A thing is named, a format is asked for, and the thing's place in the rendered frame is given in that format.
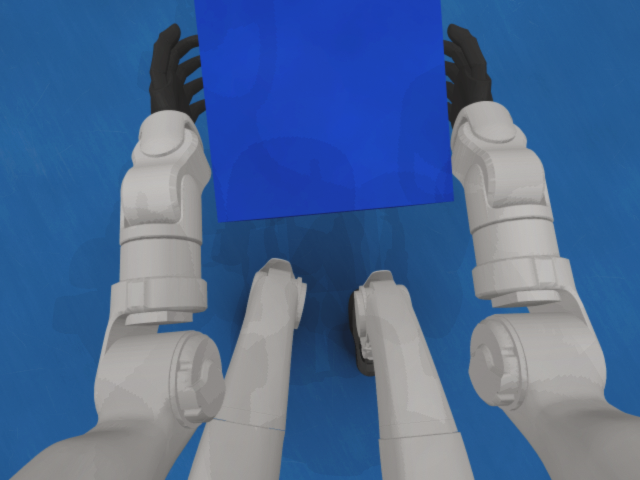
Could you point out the robot right hand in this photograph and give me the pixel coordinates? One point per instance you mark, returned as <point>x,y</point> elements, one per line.
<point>468,72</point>

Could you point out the robot right upper arm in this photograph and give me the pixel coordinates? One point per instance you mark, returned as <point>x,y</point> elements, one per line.
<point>546,372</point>

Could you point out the carton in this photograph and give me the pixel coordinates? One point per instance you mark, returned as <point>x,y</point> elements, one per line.
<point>324,106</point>

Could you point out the robot left shin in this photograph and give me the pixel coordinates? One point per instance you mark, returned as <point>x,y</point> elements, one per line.
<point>275,263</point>

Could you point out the right robot thigh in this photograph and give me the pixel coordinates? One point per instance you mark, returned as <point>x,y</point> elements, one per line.
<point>420,440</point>

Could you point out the right robot forearm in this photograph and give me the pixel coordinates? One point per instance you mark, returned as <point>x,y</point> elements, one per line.
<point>510,216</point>

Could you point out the robot left upper arm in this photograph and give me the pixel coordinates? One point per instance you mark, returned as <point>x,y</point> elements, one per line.
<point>152,393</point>

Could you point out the left robot forearm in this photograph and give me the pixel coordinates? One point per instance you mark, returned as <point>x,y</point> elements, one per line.
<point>160,231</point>

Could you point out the robot left hand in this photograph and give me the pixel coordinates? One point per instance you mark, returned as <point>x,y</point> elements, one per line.
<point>167,89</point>

